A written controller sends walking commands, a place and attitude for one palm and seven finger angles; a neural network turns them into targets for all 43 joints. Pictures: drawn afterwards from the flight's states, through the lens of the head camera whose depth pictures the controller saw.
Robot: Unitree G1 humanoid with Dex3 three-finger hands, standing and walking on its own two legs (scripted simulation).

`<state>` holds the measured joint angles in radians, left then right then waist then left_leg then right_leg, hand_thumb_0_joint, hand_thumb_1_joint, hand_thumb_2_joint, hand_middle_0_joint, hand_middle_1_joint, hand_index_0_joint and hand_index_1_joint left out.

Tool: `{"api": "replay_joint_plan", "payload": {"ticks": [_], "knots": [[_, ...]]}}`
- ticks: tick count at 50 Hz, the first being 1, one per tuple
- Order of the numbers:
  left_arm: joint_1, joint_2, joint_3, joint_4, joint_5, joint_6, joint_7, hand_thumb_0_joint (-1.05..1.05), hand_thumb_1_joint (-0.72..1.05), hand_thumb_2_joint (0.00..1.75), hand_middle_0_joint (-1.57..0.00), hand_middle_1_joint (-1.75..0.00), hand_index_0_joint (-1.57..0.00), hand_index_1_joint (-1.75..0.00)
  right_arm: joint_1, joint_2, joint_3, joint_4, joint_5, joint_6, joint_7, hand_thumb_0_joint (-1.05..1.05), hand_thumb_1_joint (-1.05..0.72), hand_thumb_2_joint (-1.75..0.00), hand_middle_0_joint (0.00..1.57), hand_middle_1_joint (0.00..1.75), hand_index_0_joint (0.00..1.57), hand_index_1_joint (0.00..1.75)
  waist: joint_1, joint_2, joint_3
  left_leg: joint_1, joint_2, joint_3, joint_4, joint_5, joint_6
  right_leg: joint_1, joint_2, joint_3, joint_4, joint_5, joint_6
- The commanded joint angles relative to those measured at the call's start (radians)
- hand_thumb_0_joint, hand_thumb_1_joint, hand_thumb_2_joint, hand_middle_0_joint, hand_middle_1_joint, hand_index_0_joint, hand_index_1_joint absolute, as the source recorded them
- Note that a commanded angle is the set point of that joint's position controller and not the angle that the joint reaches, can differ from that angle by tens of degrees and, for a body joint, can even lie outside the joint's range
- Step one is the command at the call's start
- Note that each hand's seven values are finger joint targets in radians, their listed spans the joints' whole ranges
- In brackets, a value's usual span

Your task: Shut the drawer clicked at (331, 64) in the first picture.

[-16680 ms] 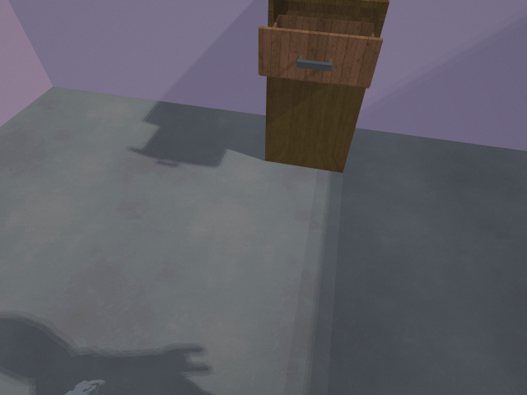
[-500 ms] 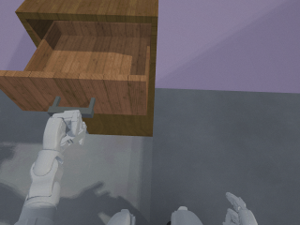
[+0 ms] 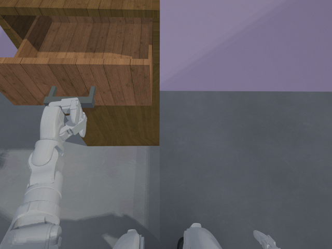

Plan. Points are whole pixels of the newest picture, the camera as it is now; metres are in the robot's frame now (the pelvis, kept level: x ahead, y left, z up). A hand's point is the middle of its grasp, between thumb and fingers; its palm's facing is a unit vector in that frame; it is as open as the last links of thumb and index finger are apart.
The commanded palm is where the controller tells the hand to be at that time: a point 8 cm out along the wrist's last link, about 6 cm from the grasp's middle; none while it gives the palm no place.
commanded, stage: push the drawer shut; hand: left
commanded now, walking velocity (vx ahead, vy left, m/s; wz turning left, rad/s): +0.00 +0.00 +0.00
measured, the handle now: (71, 96) +0.48 +0.24 +0.05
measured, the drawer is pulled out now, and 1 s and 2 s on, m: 0.18 0.06 0.00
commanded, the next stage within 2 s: pull the fist back off the drawer in 1.88 s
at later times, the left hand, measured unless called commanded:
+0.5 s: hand (86, 99) +0.47 +0.21 +0.05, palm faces +0.01 -1.00 -0.02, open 3.2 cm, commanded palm +0.45 +0.25 +0.05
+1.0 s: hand (90, 83) +0.52 +0.21 +0.05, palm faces +0.02 -1.00 -0.03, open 3.3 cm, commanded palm +0.51 +0.25 +0.05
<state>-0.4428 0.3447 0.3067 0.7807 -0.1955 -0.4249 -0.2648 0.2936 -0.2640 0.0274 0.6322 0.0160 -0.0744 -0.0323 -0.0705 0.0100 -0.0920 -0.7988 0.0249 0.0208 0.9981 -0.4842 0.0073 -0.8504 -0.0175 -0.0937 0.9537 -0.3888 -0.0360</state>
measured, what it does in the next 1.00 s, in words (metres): stands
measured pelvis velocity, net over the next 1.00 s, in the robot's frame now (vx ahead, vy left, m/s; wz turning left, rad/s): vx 0.00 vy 0.02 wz -0.03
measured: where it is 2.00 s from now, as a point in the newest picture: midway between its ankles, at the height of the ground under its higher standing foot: outside the picture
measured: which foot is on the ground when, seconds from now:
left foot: down 0.00-1.00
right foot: down 0.00-1.00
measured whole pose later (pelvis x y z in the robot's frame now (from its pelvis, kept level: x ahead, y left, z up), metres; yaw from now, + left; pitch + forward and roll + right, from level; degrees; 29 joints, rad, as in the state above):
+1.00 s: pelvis +0.00 +0.02 -0.01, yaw -2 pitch +23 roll -3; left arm -0.89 0.54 0.43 1.19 -0.08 -0.43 -0.24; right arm 0.37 -0.27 0.05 0.63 -0.03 0.05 0.00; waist -0.18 0.02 -0.10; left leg -0.96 0.04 0.02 1.07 -0.51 0.03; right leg -1.00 0.00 -0.09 0.98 -0.38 -0.02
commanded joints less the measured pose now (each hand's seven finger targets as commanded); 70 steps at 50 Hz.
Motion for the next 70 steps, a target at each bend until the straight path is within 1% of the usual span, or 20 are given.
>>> {"api": "replay_joint_plan", "payload": {"ticks": [1, 3, 5, 8, 11, 13, 16, 21, 25, 28, 31, 33, 37, 43, 47, 49, 51, 52, 56, 70], "knots": [[-0.407, 0.229, 0.065, -0.200, -0.014, -0.075, -0.002, 0.00, 0.90, 0.90, -1.40, -1.60, -1.40, -1.60, 0.074, -0.146, -0.059, -0.100, -0.001, -0.023, -0.013, 0.00, -0.90, -0.90, 0.20, 0.30, 0.20, 0.30, -0.016, 0.077, -0.417, 0.113, -0.022, -0.033, -0.130, 0.296, 0.010, 0.311, 0.013, 0.094, -0.095, 0.261, 0.013], [-0.434, 0.215, 0.054, -0.172, -0.018, -0.073, -0.002, 0.00, 0.90, 0.90, -1.40, -1.60, -1.40, -1.60, 0.083, -0.146, -0.058, -0.092, -0.001, -0.016, -0.010, 0.00, -0.90, -0.90, 0.20, 0.30, 0.20, 0.30, -0.028, 0.041, -0.420, 0.106, -0.019, -0.033, -0.126, 0.298, 0.010, 0.307, 0.013, 0.092, -0.098, 0.270, 0.019], [-0.473, 0.261, 0.087, -0.110, -0.012, -0.071, 0.000, 0.00, 0.90, 0.90, -1.40, -1.60, -1.40, -1.60, 0.092, -0.154, -0.057, -0.080, -0.002, -0.009, -0.011, 0.00, -0.90, -0.90, 0.20, 0.30, 0.20, 0.30, -0.035, 0.012, -0.393, 0.057, -0.020, -0.027, -0.119, 0.255, 0.013, 0.311, 0.012, 0.104, -0.106, 0.242, 0.022], [-0.552, 0.300, 0.105, -0.066, 0.005, -0.082, -0.004, 0.00, 0.90, 0.90, -1.40, -1.60, -1.40, -1.60, 0.099, -0.155, -0.053, -0.072, -0.004, 0.001, -0.013, 0.00, -0.90, -0.90, 0.20, 0.30, 0.20, 0.30, -0.041, 0.048, -0.389, 0.043, -0.020, -0.029, -0.113, 0.240, 0.014, 0.288, 0.012, 0.106, -0.097, 0.222, 0.020], [-0.550, 0.318, 0.124, -0.053, 0.007, -0.087, -0.009, 0.00, 0.90, 0.90, -1.40, -1.60, -1.40, -1.60, 0.116, -0.157, -0.056, -0.081, -0.011, 0.009, -0.008, 0.00, -0.90, -0.90, 0.20, 0.30, 0.20, 0.30, -0.030, 0.071, -0.446, 0.069, -0.021, -0.032, -0.104, 0.289, 0.016, 0.301, 0.018, 0.103, -0.083, 0.262, 0.015], [-0.603, 0.300, 0.098, -0.039, 0.009, -0.086, -0.016, 0.00, 0.90, 0.90, -1.40, -1.60, -1.40, -1.60, 0.120, -0.154, -0.053, -0.073, -0.010, 0.016, -0.005, 0.00, -0.90, -0.90, 0.20, 0.30, 0.20, 0.30, -0.046, 0.086, -0.444, 0.078, -0.017, -0.035, -0.102, 0.288, 0.013, 0.273, 0.018, 0.098, -0.081, 0.256, 0.017], [-0.609, 0.339, 0.128, 0.026, 0.011, -0.083, -0.016, 0.00, 0.90, 0.90, -1.40, -1.60, -1.40, -1.60, 0.135, -0.165, -0.052, -0.073, -0.012, 0.027, -0.004, 0.00, -0.90, -0.90, 0.20, 0.30, 0.20, 0.30, -0.054, 0.028, -0.418, 0.037, -0.016, -0.038, -0.097, 0.269, 0.020, 0.272, 0.024, 0.099, -0.085, 0.240, 0.019], [-0.693, 0.331, 0.106, 0.014, 0.028, -0.089, -0.013, 0.00, 0.90, 0.90, -1.40, -1.60, -1.40, -1.60, 0.158, -0.165, -0.054, -0.072, -0.019, 0.042, 0.003, 0.00, -0.90, -0.90, 0.20, 0.30, 0.20, 0.30, -0.064, 0.114, -0.473, 0.110, -0.012, -0.051, -0.090, 0.330, 0.015, 0.221, 0.029, 0.086, -0.065, 0.258, 0.014], [-0.738, 0.352, 0.116, 0.065, 0.042, -0.083, 0.002, 0.00, 0.90, 0.90, -1.40, -1.60, -1.40, -1.60, 0.174, -0.171, -0.054, -0.061, -0.021, 0.057, 0.006, 0.00, -0.90, -0.90, 0.20, 0.30, 0.20, 0.30, -0.080, 0.087, -0.447, 0.083, -0.009, -0.052, -0.085, 0.303, 0.016, 0.200, 0.032, 0.086, -0.071, 0.232, 0.019], [-0.745, 0.377, 0.141, 0.057, 0.052, -0.089, 0.014, 0.00, 0.90, 0.90, -1.40, -1.60, -1.40, -1.60, 0.192, -0.176, -0.058, -0.062, -0.028, 0.068, 0.011, 0.00, -0.90, -0.90, 0.20, 0.30, 0.20, 0.30, -0.074, 0.107, -0.506, 0.125, -0.007, -0.056, -0.077, 0.360, 0.013, 0.202, 0.035, 0.082, -0.062, 0.267, 0.018], [-0.773, 0.392, 0.145, 0.100, 0.059, -0.085, 0.018, 0.00, 0.90, 0.90, -1.40, -1.60, -1.40, -1.60, 0.202, -0.177, -0.053, -0.056, -0.031, 0.080, 0.012, 0.00, -0.90, -0.90, 0.20, 0.30, 0.20, 0.30, -0.090, 0.077, -0.463, 0.091, -0.006, -0.058, -0.076, 0.342, 0.017, 0.201, 0.039, 0.081, -0.067, 0.261, 0.018], [-0.780, 0.411, 0.153, 0.101, 0.067, -0.087, 0.016, 0.00, 0.90, 0.90, -1.40, -1.60, -1.40, -1.60, 0.203, -0.178, -0.052, -0.060, -0.031, 0.086, 0.013, 0.00, -0.90, -0.90, 0.20, 0.30, 0.20, 0.30, -0.085, 0.116, -0.481, 0.096, -0.006, -0.053, -0.077, 0.344, 0.014, 0.202, 0.037, 0.085, -0.067, 0.262, 0.018], [-0.793, 0.420, 0.160, 0.115, 0.073, -0.090, 0.020, 0.00, 0.90, 0.90, -1.40, -1.60, -1.40, -1.60, 0.219, -0.181, -0.053, -0.061, -0.036, 0.098, 0.016, 0.00, -0.90, -0.90, 0.20, 0.30, 0.20, 0.30, -0.088, 0.126, -0.496, 0.125, -0.002, -0.059, -0.073, 0.378, 0.012, 0.189, 0.042, 0.078, -0.065, 0.274, 0.016], [-0.890, 0.449, 0.161, 0.158, 0.091, -0.083, 0.029, 0.00, 0.90, 0.90, -1.40, -1.60, -1.40, -1.60, 0.237, -0.188, -0.047, -0.050, -0.042, 0.111, 0.014, 0.00, -0.90, -0.90, 0.20, 0.30, 0.20, 0.30, -0.124, 0.122, -0.475, 0.105, 0.001, -0.068, -0.063, 0.368, 0.015, 0.152, 0.043, 0.075, -0.064, 0.260, 0.019], [-0.919, 0.466, 0.167, 0.180, 0.101, -0.081, 0.031, 0.00, 0.90, 0.90, -1.40, -1.60, -1.40, -1.60, 0.253, -0.192, -0.044, -0.047, -0.048, 0.119, 0.017, 0.00, -0.90, -0.90, 0.20, 0.30, 0.20, 0.30, -0.131, 0.148, -0.501, 0.125, 0.003, -0.076, -0.050, 0.407, 0.011, 0.134, 0.046, 0.070, -0.055, 0.276, 0.016], [-0.969, 0.468, 0.159, 0.195, 0.104, -0.076, 0.032, 0.00, 0.90, 0.90, -1.40, -1.60, -1.40, -1.60, 0.256, -0.193, -0.042, -0.041, -0.050, 0.121, 0.015, 0.00, -0.90, -0.90, 0.20, 0.30, 0.20, 0.30, -0.152, 0.141, -0.483, 0.096, 0.004, -0.073, -0.040, 0.382, 0.016, 0.122, 0.046, 0.074, -0.057, 0.264, 0.021], [-0.970, 0.504, 0.182, 0.184, 0.108, -0.080, 0.033, 0.00, 0.90, 0.90, -1.40, -1.60, -1.40, -1.60, 0.268, -0.198, -0.043, -0.046, -0.054, 0.125, 0.016, 0.00, -0.90, -0.90, 0.20, 0.30, 0.20, 0.30, -0.143, 0.161, -0.527, 0.118, 0.004, -0.078, -0.038, 0.413, 0.014, 0.137, 0.047, 0.074, -0.051, 0.286, 0.017], [-0.977, 0.487, 0.166, 0.182, 0.114, -0.081, 0.032, 0.00, 0.90, 0.90, -1.40, -1.60, -1.40, -1.60, 0.269, -0.194, -0.041, -0.047, -0.055, 0.126, 0.018, 0.00, -0.90, -0.90, 0.20, 0.30, 0.20, 0.30, -0.143, 0.191, -0.549, 0.143, 0.004, -0.081, -0.036, 0.442, 0.010, 0.130, 0.047, 0.072, -0.047, 0.300, 0.016], [-0.997, 0.520, 0.191, 0.213, 0.118, -0.071, 0.039, 0.00, 0.90, 0.90, -1.40, -1.60, -1.40, -1.60, 0.283, -0.201, -0.040, -0.042, -0.060, 0.135, 0.022, 0.00, -0.90, -0.90, 0.20, 0.30, 0.20, 0.30, -0.156, 0.169, -0.537, 0.124, 0.009, -0.085, -0.026, 0.441, 0.013, 0.120, 0.052, 0.069, -0.049, 0.299, 0.017], [-1.203, 0.589, 0.169, 0.280, 0.173, -0.029, 0.051, 0.00, 0.90, 0.90, -1.40, -1.60, -1.40, -1.60, 0.338, -0.214, -0.022, -0.027, -0.075, 0.151, 0.028, 0.00, -0.90, -0.90, 0.20, 0.30, 0.20, 0.30, -0.229, 0.234, -0.540, 0.086, 0.017, -0.099, 0.012, 0.419, 0.020, 0.043, 0.056, 0.065, -0.045, 0.264, 0.020]]}}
